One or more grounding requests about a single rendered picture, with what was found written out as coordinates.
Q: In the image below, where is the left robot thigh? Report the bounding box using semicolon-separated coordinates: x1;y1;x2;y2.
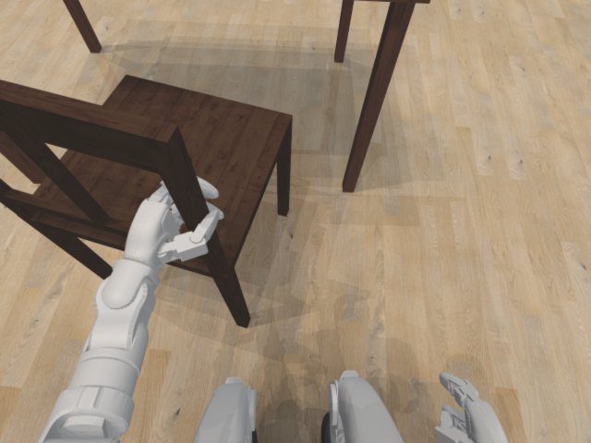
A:
192;383;256;443

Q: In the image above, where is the robot right shin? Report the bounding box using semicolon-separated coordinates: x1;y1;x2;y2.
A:
330;370;359;443

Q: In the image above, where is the left robot forearm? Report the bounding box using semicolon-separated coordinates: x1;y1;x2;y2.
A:
37;258;161;443

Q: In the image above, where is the robot left hand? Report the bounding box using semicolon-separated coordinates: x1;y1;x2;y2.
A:
124;177;224;274

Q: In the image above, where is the robot right hand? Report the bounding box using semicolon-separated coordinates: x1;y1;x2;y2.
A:
435;372;508;443

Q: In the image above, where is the chair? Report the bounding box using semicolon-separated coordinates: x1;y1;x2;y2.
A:
0;75;293;329

